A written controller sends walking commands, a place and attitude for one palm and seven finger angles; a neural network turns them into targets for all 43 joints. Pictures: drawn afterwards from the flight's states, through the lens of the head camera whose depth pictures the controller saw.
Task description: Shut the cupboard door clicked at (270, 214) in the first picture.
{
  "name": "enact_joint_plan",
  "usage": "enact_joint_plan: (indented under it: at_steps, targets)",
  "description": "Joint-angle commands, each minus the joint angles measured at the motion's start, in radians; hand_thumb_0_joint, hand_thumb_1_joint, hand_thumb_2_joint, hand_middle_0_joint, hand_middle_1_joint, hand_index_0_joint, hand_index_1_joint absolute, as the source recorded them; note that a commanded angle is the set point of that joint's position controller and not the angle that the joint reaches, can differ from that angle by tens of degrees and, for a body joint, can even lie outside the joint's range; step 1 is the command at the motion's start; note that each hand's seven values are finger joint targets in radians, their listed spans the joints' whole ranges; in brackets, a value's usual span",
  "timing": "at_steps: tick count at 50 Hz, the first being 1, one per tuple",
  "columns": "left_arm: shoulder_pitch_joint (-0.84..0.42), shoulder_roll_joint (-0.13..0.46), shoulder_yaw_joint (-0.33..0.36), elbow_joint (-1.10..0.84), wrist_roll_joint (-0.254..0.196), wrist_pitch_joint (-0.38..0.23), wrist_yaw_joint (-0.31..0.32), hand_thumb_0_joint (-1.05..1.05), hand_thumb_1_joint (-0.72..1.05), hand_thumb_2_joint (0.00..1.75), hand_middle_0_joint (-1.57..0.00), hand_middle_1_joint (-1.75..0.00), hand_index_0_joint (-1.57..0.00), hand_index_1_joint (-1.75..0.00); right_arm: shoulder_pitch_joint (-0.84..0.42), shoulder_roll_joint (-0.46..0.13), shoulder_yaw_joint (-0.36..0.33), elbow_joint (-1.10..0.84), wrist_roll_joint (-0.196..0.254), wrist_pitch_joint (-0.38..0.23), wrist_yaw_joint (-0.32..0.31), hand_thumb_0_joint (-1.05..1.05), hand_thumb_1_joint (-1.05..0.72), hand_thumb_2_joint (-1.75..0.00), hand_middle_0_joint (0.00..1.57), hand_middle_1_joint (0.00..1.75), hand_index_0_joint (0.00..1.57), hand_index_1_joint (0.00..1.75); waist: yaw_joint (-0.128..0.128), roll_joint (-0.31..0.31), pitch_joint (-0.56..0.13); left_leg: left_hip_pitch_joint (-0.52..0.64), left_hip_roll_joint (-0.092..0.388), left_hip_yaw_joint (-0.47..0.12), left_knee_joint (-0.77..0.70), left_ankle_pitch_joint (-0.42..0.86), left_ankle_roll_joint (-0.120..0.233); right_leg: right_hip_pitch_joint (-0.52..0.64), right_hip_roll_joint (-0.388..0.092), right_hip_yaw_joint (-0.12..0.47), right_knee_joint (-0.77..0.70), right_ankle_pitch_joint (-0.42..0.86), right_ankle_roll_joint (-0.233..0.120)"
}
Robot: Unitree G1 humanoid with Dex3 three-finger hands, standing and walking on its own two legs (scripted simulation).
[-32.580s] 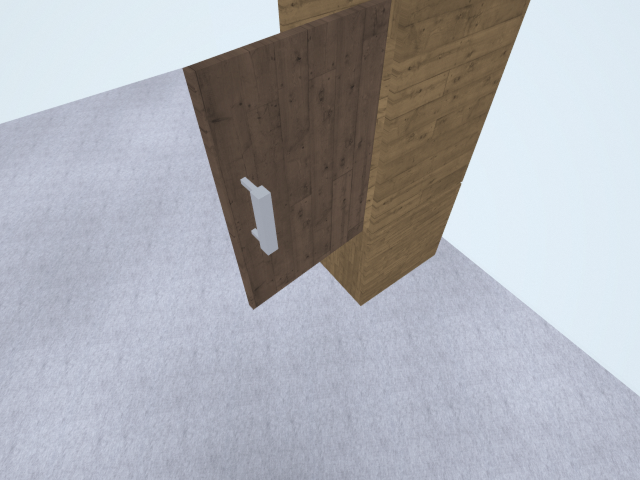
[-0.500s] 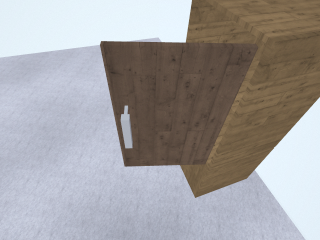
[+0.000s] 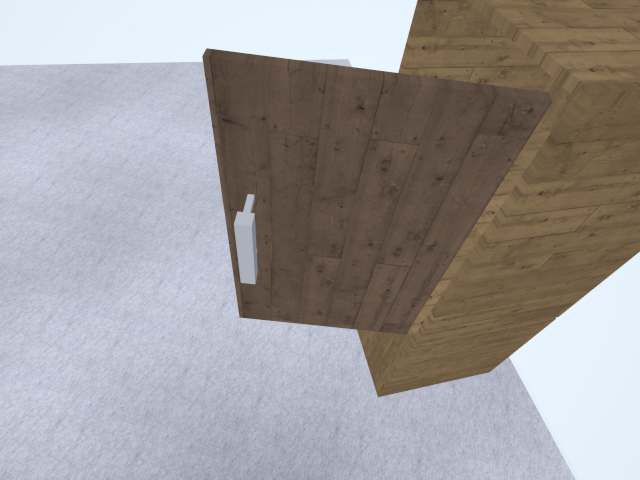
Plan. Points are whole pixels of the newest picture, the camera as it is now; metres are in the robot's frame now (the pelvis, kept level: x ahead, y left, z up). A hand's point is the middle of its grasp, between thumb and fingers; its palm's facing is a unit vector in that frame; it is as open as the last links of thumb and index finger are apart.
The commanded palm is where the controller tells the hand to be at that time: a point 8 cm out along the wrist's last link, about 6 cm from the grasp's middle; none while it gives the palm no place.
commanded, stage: shuffle to correct the standing spot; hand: left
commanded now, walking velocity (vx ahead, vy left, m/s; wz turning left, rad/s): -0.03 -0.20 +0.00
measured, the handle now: (249, 240) +0.44 +0.15 -0.01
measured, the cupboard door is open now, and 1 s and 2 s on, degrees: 73 73 73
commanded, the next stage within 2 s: come to a stop and stand still in 0.08 s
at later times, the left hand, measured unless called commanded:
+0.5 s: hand out of the picture +0.04 +0.09 -0.16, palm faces +0.05 -0.98 -0.21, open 7.3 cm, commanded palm none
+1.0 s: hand out of the picture +0.03 +0.11 -0.15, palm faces +0.01 -0.96 -0.28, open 7.4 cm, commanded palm none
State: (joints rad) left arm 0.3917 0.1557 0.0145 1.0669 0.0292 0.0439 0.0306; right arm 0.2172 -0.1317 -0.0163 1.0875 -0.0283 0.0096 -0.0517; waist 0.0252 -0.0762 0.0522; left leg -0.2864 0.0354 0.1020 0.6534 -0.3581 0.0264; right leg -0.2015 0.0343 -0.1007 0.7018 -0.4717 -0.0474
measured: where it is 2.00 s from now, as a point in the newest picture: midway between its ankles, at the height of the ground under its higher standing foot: outside the picture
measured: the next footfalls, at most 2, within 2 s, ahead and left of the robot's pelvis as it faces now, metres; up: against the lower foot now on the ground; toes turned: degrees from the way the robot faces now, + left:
right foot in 0.30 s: +0.03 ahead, -0.23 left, +0.00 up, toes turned +0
left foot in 0.56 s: +0.03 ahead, -0.01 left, +0.00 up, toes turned +6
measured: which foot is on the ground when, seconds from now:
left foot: down 0.00-0.30, up 0.32-0.54, down 0.56-1.00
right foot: up 0.00-0.28, down 0.30-1.00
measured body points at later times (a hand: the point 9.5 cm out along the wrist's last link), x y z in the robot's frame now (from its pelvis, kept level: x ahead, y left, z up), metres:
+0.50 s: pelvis +0.00 -0.09 +0.01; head +0.03 -0.09 +0.46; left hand +0.04 +0.15 -0.14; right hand +0.04 -0.33 -0.14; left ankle -0.02 +0.01 -0.70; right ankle +0.01 -0.23 -0.72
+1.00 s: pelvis +0.01 -0.07 +0.01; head +0.02 -0.11 +0.46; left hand +0.03 +0.17 -0.13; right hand +0.05 -0.31 -0.16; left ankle -0.01 -0.01 -0.72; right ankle -0.01 -0.23 -0.72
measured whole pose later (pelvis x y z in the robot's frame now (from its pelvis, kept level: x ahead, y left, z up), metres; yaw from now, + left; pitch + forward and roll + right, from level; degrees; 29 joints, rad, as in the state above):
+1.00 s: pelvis +0.01 -0.07 +0.01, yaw +0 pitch -1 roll +1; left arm 0.27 0.16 -0.02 1.03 0.02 0.01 0.04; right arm 0.26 -0.21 -0.01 0.97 -0.02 0.00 -0.02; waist 0.01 0.07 0.02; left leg -0.21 -0.05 0.14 0.53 -0.32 0.08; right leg -0.23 -0.06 0.04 0.58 -0.34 0.04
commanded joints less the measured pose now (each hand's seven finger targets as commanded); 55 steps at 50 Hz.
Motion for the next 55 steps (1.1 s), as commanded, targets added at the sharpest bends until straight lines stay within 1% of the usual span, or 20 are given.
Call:
enact_joint_plan:
  at_steps: [1,6,12,13,14,15,17,19,26,27,29,32,33,35,37,38,40,43,49,55]
  targets:
    - [-0.02,0.108,0.04,-0.084,0.002,-0.006,0.011,0.0,0.9,0.9,-0.2,-0.3,-0.2,-0.3,0.202,-0.191,-0.037,-0.004,-0.004,-0.016,-0.027,0.0,-0.9,-0.9,0.2,0.3,0.2,0.3,-0.074,0.277,0.007,0.152,0.426,-0.395,-0.283,0.848,0.233,-0.319,-0.066,0.155,0.442,-0.11,0.029]
    - [-0.008,0.046,0.05,-0.092,-0.002,0.017,-0.031,0.0,0.9,0.9,-0.2,-0.3,-0.2,-0.3,0.028,-0.209,-0.053,-0.077,-0.01,-0.025,-0.02,0.0,-0.9,-0.9,0.2,0.3,0.2,0.3,-0.008,0.205,0.009,0.012,0.297,-0.177,-0.315,0.547,0.135,-0.227,-0.088,0.093,0.294,0.057,0.058]
    - [0.019,0.039,0.053,-0.095,-0.003,-0.016,-0.036,0.0,0.9,0.9,-0.2,-0.3,-0.2,-0.3,0.01,-0.232,-0.077,-0.11,-0.013,0.001,0.007,0.0,-0.9,-0.9,0.2,0.3,0.2,0.3,0.005,0.267,-0.046,-0.047,0.194,-0.099,-0.169,0.259,0.051,-0.008,-0.039,-0.026,-0.138,0.231,0.076]
    - [0.063,0.084,0.06,-0.078,0.001,-0.032,-0.03,0.0,0.9,0.9,-0.2,-0.3,-0.2,-0.3,0.019,-0.193,-0.071,-0.115,-0.008,0.005,0.016,0.0,-0.9,-0.9,0.2,0.3,0.2,0.3,0.025,0.146,-0.058,-0.101,0.119,-0.061,-0.079,0.08,0.007,0.071,-0.065,0.009,-0.24,0.283,0.084]
    - [0.072,0.174,0.069,-0.076,0.01,-0.052,-0.018,0.0,0.9,0.9,-0.2,-0.3,-0.2,-0.3,0.046,-0.102,-0.053,-0.131,0.002,0.01,0.025,0.0,-0.9,-0.9,0.2,0.3,0.2,0.3,0.024,-0.146,-0.067,-0.198,0.002,0.008,0.119,-0.188,-0.045,0.075,-0.265,0.254,-0.37,0.294,0.045]
    - [0.036,0.232,0.071,-0.102,0.004,-0.054,-0.012,0.0,0.9,0.9,-0.2,-0.3,-0.2,-0.3,0.036,-0.076,-0.044,-0.164,0.009,0.018,0.031,0.0,-0.9,-0.9,0.2,0.3,0.2,0.3,0.034,-0.271,-0.093,-0.179,-0.004,-0.068,0.244,-0.274,-0.033,-0.019,-0.398,0.432,-0.461,0.24,-0.034]
    - [-0.083,0.227,0.067,-0.133,0.01,-0.053,-0.014,0.0,0.9,0.9,-0.2,-0.3,-0.2,-0.3,0.027,-0.074,-0.044,-0.151,0.007,0.012,0.045,0.0,-0.9,-0.9,0.2,0.3,0.2,0.3,-0.004,-0.09,-0.037,-0.149,0.002,-0.079,0.31,-0.163,-0.02,-0.118,-0.363,0.354,-0.474,0.094,-0.085]
    - [-0.125,0.2,0.066,-0.139,0.007,-0.064,-0.002,0.0,0.9,0.9,-0.2,-0.3,-0.2,-0.3,0.043,-0.113,-0.045,-0.138,0.008,0.007,0.046,0.0,-0.9,-0.9,0.2,0.3,0.2,0.3,-0.008,-0.246,-0.023,-0.198,0.014,-0.089,0.342,-0.108,-0.032,-0.063,-0.347,0.342,-0.421,0.31,-0.082]
    - [-0.116,0.204,0.073,-0.132,-0.006,-0.04,0.01,0.0,0.9,0.9,-0.2,-0.3,-0.2,-0.3,0.115,-0.074,-0.028,-0.108,0.02,-0.009,0.043,0.0,-0.9,-0.9,0.2,0.3,0.2,0.3,-0.022,-0.067,-0.071,0.107,-0.052,-0.001,-0.216,0.117,-0.044,-0.067,-0.29,0.21,-0.241,0.492,-0.061]
    - [-0.122,0.175,0.067,-0.14,-0.013,-0.033,0.008,0.0,0.9,0.9,-0.2,-0.3,-0.2,-0.3,0.14,-0.102,-0.029,-0.105,0.018,-0.014,0.039,0.0,-0.9,-0.9,0.2,0.3,0.2,0.3,-0.03,0.015,-0.084,0.177,-0.012,-0.044,-0.276,0.17,-0.029,-0.121,-0.242,0.178,-0.181,0.391,-0.03]
    - [-0.134,0.09,0.048,-0.163,-0.015,-0.017,0.006,0.0,0.9,0.9,-0.2,-0.3,-0.2,-0.3,0.114,-0.19,-0.043,-0.132,0.005,-0.013,0.033,0.0,-0.9,-0.9,0.2,0.3,0.2,0.3,-0.017,0.313,-0.034,0.1,0.249,-0.316,-0.377,0.458,0.121,-0.201,-0.093,0.033,0.035,-0.03,0.058]
    - [-0.147,0.093,0.043,-0.128,-0.004,-0.007,0.006,0.0,0.9,0.9,-0.2,-0.3,-0.2,-0.3,0.039,-0.138,-0.026,-0.14,0.001,-0.018,0.018,0.0,-0.9,-0.9,0.2,0.3,0.2,0.3,-0.005,0.239,-0.014,0.041,0.217,-0.272,-0.381,0.484,0.178,-0.181,-0.105,0.091,0.22,-0.033,0.042]
    - [0.004,0.124,0.015,-0.035,-0.018,-0.039,0.037,0.0,0.9,0.9,-0.2,-0.3,-0.2,-0.3,-0.073,-0.248,-0.036,-0.183,0.016,-0.024,0.034,0.0,-0.9,-0.9,0.2,0.3,0.2,0.3,0.028,0.365,-0.086,0.019,0.212,-0.201,-0.179,0.557,0.141,-0.136,-0.148,0.138,0.162,0.005,0.011]
    - [-0.034,0.127,0.023,-0.106,-0.004,-0.048,0.018,0.0,0.9,0.9,-0.2,-0.3,-0.2,-0.3,-0.039,-0.155,-0.023,-0.233,0.001,-0.015,0.046,0.0,-0.9,-0.9,0.2,0.3,0.2,0.3,0.03,0.276,-0.023,-0.055,0.091,-0.13,-0.173,0.102,0.062,-0.103,-0.108,0.102,-0.126,0.095,0.0]
    - [-0.088,0.164,0.016,-0.105,-0.002,-0.085,0.014,0.0,0.9,0.9,-0.2,-0.3,-0.2,-0.3,0.067,-0.105,-0.01,-0.221,0.01,-0.024,0.044,0.0,-0.9,-0.9,0.2,0.3,0.2,0.3,-0.034,0.004,-0.085,0.012,0.03,-0.082,-0.072,0.167,0.007,-0.08,-0.216,0.283,-0.223,0.371,-0.045]
    - [-0.122,0.169,0.008,-0.116,-0.005,-0.087,0.013,0.0,0.9,0.9,-0.2,-0.3,-0.2,-0.3,0.117,-0.104,-0.009,-0.209,0.012,-0.03,0.044,0.0,-0.9,-0.9,0.2,0.3,0.2,0.3,-0.066,-0.006,-0.129,0.101,0.017,-0.08,-0.099,0.174,-0.002,-0.099,-0.233,0.267,-0.218,0.431,-0.056]
    - [-0.141,0.146,0.003,-0.128,-0.007,-0.06,0.011,0.0,0.9,0.9,-0.2,-0.3,-0.2,-0.3,0.147,-0.153,-0.017,-0.199,0.009,-0.047,0.044,0.0,-0.9,-0.9,0.2,0.3,0.2,0.3,-0.064,0.229,-0.119,0.138,0.109,-0.232,-0.252,0.364,0.005,-0.122,-0.093,0.112,-0.087,0.189,0.02]
    - [-0.108,0.099,-0.006,-0.092,-0.013,-0.042,0.018,0.0,0.9,0.9,-0.2,-0.3,-0.2,-0.3,0.097,-0.2,-0.024,-0.195,0.006,-0.037,0.024,0.0,-0.9,-0.9,0.2,0.3,0.2,0.3,-0.021,0.102,-0.019,0.096,0.184,-0.253,-0.275,0.521,0.087,-0.125,-0.067,0.082,-0.046,0.041,0.036]
    - [-0.106,0.128,-0.01,-0.07,-0.013,-0.049,0.009,0.0,0.9,0.9,-0.2,-0.3,-0.2,-0.3,0.076,-0.159,-0.005,-0.169,0.01,-0.031,0.031,0.0,-0.9,-0.9,0.2,0.3,0.2,0.3,-0.03,0.035,0.039,0.066,0.064,-0.15,-0.304,0.132,0.029,-0.091,-0.118,0.189,-0.237,0.232,0.007]
    - [-0.1,0.132,-0.013,-0.065,-0.015,-0.056,0.01,0.0,0.9,0.9,-0.2,-0.3,-0.2,-0.3,0.09,-0.156,0.003,-0.126,0.012,-0.04,0.032,0.0,-0.9,-0.9,0.2,0.3,0.2,0.3,-0.028,0.023,-0.014,0.127,0.058,-0.121,-0.298,0.208,0.024,-0.055,-0.135,0.199,-0.263,0.306,0.012]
